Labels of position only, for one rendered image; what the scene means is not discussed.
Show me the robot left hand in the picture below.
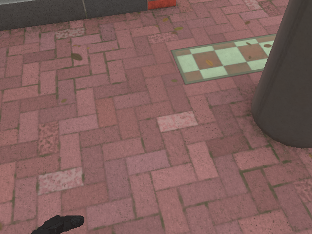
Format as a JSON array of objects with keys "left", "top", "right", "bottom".
[{"left": 31, "top": 214, "right": 85, "bottom": 234}]

